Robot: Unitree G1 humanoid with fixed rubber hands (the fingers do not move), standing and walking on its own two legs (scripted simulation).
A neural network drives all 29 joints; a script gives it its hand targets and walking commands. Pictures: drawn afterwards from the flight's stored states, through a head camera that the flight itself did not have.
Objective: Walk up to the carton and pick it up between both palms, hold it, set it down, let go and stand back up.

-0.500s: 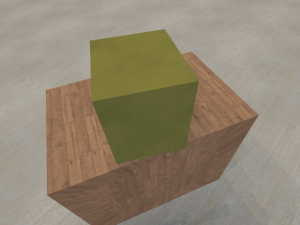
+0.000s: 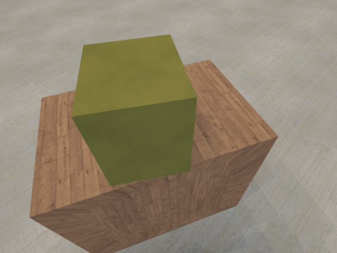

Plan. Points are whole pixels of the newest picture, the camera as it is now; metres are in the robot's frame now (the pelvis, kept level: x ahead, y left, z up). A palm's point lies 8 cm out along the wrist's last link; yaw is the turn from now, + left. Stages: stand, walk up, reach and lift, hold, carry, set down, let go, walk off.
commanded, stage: walk up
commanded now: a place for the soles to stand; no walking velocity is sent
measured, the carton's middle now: (139, 111) +0.49 +0.08 +0.05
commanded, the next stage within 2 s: stand in 1.22 s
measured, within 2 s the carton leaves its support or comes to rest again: neither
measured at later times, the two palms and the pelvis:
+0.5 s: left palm out of the picture +0.05 +0.25 -0.14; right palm out of the picture +0.11 -0.28 -0.13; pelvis +0.01 -0.02 -0.01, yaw +9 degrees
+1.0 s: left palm out of the picture -0.03 +0.23 -0.13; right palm out of the picture +0.13 -0.22 -0.13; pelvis +0.02 -0.01 +0.01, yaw +14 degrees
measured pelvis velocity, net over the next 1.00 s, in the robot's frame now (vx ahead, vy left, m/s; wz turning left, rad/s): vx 0.02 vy -0.01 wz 0.25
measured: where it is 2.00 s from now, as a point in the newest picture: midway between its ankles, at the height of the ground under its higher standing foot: outside the picture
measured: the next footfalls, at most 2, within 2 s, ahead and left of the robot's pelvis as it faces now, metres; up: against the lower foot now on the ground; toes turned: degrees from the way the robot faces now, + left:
left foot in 0.64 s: +0.05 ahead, +0.11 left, +0.00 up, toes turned +6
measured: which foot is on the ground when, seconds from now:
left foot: down 0.00-0.44, up 0.46-0.62, down 0.64-1.00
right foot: down 0.00-1.00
